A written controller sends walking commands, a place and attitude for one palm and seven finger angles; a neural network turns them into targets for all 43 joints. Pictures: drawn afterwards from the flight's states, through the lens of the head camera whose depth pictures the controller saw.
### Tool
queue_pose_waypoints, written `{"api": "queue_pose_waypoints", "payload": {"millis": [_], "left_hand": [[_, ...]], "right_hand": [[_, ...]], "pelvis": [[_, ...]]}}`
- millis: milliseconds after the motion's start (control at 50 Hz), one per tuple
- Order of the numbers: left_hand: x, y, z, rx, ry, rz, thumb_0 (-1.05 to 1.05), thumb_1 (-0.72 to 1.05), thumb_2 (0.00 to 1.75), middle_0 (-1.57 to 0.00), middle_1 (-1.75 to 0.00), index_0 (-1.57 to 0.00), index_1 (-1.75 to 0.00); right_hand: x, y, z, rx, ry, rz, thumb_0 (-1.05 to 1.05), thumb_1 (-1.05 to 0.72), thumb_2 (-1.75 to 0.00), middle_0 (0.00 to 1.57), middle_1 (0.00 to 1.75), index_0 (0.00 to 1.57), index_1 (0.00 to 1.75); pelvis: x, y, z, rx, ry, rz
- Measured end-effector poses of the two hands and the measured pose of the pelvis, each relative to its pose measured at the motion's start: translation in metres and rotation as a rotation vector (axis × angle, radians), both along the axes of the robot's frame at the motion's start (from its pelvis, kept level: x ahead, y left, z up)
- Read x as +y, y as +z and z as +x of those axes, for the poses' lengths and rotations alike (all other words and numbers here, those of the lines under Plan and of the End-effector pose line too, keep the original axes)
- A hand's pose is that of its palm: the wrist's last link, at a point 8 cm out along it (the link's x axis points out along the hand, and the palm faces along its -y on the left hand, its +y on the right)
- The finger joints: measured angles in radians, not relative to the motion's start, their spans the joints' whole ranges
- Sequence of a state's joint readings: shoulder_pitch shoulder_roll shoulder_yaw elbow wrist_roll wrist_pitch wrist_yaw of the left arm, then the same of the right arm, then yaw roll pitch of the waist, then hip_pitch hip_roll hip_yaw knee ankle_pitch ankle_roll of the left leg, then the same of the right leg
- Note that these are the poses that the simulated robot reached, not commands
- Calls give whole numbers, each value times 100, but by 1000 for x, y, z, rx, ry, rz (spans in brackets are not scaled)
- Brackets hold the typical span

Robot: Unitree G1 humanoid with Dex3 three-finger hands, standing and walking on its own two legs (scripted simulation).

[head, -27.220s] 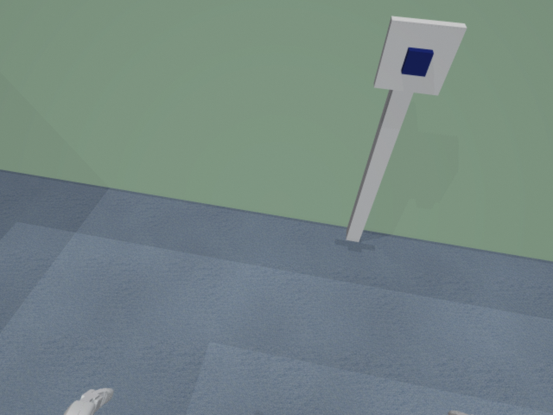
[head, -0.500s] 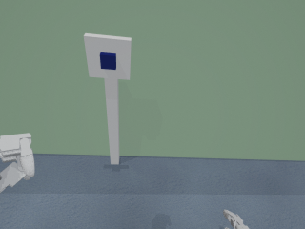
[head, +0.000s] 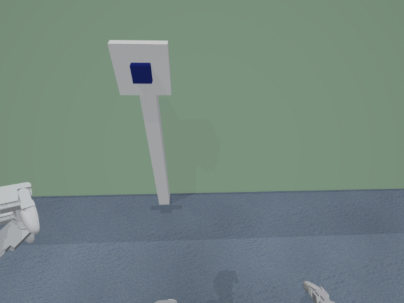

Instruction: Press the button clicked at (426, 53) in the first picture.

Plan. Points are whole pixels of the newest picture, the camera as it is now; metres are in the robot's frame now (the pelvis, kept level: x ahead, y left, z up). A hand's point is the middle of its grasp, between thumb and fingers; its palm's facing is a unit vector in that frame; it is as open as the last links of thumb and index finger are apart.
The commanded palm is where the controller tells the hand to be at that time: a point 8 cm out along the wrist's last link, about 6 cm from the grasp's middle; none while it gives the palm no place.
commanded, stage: stop stepping back and stand still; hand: left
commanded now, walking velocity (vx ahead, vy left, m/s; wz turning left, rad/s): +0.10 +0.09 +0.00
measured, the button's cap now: (141, 72) +0.75 +0.28 +0.08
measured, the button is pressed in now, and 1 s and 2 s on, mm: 0 0 0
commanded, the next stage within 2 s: let the arm hang, fingers relaxed in 1.02 s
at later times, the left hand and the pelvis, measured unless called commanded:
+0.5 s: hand (44, 203) +0.21 +0.27 +0.15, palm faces +0.32 -0.83 -0.45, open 3.1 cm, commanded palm +0.15 +0.31 +0.18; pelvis +0.02 +0.03 +0.00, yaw +0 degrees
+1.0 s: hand out of the picture +0.17 +0.31 +0.16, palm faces +0.37 -0.82 -0.44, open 3.1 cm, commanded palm +0.12 +0.35 +0.18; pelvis -0.01 +0.06 +0.00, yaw +1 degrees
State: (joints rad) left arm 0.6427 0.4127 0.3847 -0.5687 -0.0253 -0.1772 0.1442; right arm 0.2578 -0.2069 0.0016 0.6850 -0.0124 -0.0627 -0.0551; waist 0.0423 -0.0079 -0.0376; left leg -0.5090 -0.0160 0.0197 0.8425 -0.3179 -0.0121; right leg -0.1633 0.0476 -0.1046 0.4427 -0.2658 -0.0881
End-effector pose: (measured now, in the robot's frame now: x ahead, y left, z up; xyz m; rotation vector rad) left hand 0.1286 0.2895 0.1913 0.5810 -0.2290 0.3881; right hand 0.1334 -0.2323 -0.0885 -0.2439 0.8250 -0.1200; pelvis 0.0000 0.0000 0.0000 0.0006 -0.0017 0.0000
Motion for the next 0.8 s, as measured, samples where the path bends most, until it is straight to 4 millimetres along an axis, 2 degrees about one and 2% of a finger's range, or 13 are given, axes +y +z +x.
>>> {"api": "queue_pose_waypoints", "payload": {"millis": [80,180,280,360,440,540,680,800], "left_hand": [[-2,-9,8,-44,54,-99,1,89,90,-131,-150,-131,-150],[-16,-10,30,-82,-26,-125,1,89,90,-131,-150,-131,-150],[-5,-2,46,-97,-92,-33,1,88,90,-131,-150,-131,-150],[8,-6,53,-28,-86,1,1,88,90,-131,-150,-131,-150],[15,-16,53,19,-91,-31,1,89,90,-131,-150,-131,-150],[26,-21,43,41,-99,-65,1,89,90,-131,-150,-131,-150],[49,-15,28,19,-76,-50,1,88,90,-131,-150,-131,-150],[60,-22,18,34,-47,-89,1,89,90,-131,-150,-131,-150]], "right_hand": [[-11,7,9,-33,-20,-12,1,-90,-90,20,30,20,30],[-13,15,29,-95,-22,-45,1,-90,-90,20,30,20,30],[1,17,51,-140,-41,-25,1,-90,-90,20,30,20,30],[20,18,59,-164,-39,32,1,-91,-90,20,30,20,30],[39,15,55,-134,-17,55,1,-90,-90,20,30,20,30],[56,15,42,-84,-4,37,1,-90,-90,20,30,20,30],[71,16,28,-78,4,21,1,-90,-90,20,30,20,30],[78,19,19,-94,4,12,1,-90,-90,20,30,20,30]], "pelvis": [[-2,4,9,-4,8,28],[3,1,21,-15,26,34],[12,-7,27,-23,4,29],[18,-6,26,-13,-10,13],[27,-5,24,-6,-3,-1],[40,-3,21,-3,-3,-4],[55,-1,9,-3,3,-22],[64,1,0,-3,6,-27]]}}
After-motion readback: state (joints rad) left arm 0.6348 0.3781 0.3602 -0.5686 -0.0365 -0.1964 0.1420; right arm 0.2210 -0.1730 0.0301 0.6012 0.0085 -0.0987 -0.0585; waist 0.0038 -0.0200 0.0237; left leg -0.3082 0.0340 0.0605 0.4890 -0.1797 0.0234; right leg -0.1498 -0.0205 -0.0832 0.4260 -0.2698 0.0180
